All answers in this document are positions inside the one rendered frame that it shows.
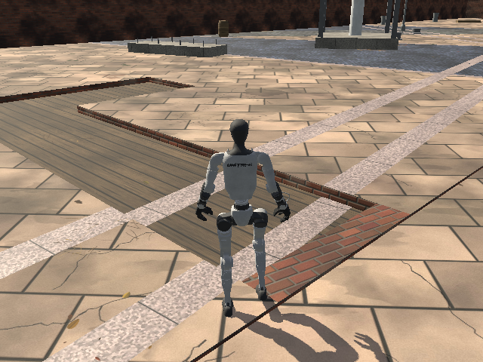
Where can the robot left forearm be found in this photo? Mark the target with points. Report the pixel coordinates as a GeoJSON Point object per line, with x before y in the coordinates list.
{"type": "Point", "coordinates": [203, 198]}

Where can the robot right shin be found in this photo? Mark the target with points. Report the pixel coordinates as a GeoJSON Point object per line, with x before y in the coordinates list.
{"type": "Point", "coordinates": [260, 261]}

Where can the left robot foot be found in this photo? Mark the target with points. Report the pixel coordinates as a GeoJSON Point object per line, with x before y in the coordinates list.
{"type": "Point", "coordinates": [227, 309]}

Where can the left robot hand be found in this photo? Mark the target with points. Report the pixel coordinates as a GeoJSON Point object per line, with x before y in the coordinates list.
{"type": "Point", "coordinates": [206, 210]}

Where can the right robot hand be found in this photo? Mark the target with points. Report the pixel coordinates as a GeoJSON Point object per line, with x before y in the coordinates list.
{"type": "Point", "coordinates": [286, 213]}

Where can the right robot upper arm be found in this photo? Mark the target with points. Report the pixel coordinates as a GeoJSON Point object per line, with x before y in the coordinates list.
{"type": "Point", "coordinates": [268, 171]}

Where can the left robot upper arm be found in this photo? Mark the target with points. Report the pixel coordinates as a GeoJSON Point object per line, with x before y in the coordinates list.
{"type": "Point", "coordinates": [216, 159]}

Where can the robot right forearm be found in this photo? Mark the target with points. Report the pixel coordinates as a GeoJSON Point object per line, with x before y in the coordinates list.
{"type": "Point", "coordinates": [279, 199]}

